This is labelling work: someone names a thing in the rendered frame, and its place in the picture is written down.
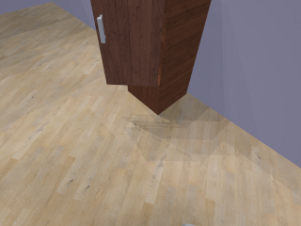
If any handle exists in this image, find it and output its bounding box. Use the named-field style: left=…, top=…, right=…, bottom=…
left=97, top=14, right=106, bottom=43

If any cupboard door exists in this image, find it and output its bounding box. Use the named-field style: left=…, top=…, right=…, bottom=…
left=90, top=0, right=166, bottom=87

